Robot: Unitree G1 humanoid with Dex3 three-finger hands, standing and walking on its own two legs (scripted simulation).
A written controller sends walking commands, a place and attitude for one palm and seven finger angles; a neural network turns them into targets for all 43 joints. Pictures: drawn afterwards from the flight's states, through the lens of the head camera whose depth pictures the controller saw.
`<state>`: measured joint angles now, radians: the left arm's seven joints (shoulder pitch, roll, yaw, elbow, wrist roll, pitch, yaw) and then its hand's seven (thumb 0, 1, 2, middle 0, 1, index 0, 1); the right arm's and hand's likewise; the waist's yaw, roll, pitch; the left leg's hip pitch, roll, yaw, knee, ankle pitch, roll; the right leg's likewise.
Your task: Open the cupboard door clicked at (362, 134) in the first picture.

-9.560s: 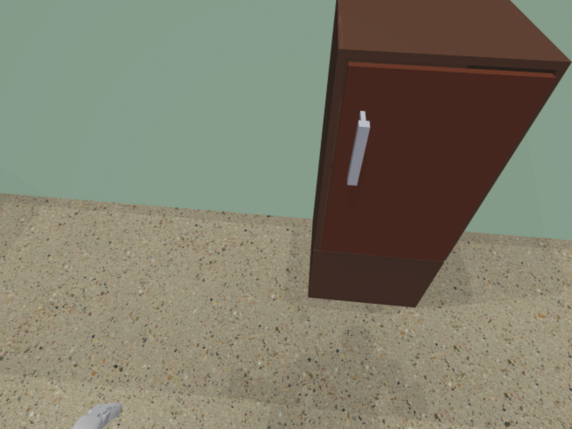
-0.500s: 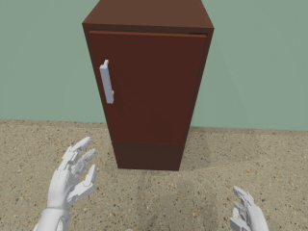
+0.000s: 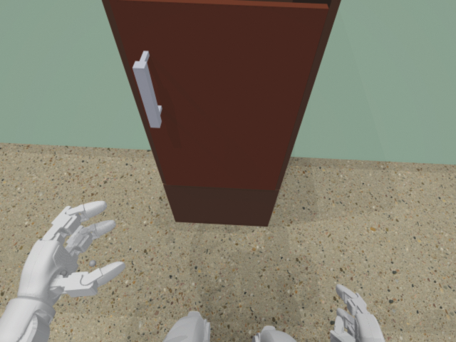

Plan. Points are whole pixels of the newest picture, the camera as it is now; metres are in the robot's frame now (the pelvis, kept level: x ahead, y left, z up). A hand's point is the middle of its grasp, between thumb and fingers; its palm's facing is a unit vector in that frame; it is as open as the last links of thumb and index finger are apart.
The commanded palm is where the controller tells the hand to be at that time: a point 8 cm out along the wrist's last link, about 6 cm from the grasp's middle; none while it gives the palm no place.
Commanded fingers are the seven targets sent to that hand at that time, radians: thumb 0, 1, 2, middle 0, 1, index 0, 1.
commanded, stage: raise the hand with hooked fingers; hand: left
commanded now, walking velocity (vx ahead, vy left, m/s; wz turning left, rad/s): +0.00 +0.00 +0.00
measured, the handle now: (150, 91) +0.59 +0.20 +0.08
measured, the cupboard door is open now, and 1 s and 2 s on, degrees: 0 0 0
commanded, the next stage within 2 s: move the hooked fingers beside the handle in 1.28 s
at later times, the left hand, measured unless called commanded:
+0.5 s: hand (36, 235) +0.26 +0.30 +0.07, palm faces +0.06 -1.00 -0.04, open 13.7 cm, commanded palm +0.23 +0.35 +0.08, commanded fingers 0.00 -0.50 0.30 -0.30 -1.20 -0.30 -1.20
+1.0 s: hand (33, 216) +0.28 +0.32 +0.08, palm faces -0.01 -1.00 -0.03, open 14.0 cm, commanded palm +0.26 +0.37 +0.09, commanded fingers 0.00 -0.50 0.30 -0.30 -1.20 -0.30 -1.20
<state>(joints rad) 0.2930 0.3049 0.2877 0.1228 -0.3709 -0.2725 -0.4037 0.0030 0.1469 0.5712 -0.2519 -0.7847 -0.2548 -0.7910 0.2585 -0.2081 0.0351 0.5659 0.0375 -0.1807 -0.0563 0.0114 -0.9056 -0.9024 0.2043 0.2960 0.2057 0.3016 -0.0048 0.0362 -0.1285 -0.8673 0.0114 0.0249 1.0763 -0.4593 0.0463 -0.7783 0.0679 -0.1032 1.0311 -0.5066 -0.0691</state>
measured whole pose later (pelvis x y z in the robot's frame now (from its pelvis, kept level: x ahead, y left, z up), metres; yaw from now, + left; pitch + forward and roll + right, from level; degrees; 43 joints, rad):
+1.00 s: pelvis +0.00 +0.05 +0.03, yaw +1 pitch +11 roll -4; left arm -0.02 0.44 0.39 0.39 -0.35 -0.27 -0.50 -0.02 -0.50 0.30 -0.29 -1.20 -0.30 -1.20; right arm 0.31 -0.29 0.04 0.54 0.04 -0.17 -0.06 0.01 -0.91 -0.90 0.20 0.30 0.20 0.30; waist -0.01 0.02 -0.09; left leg -0.72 -0.03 0.04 0.91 -0.39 0.10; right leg -0.62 0.03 -0.08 0.85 -0.42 -0.01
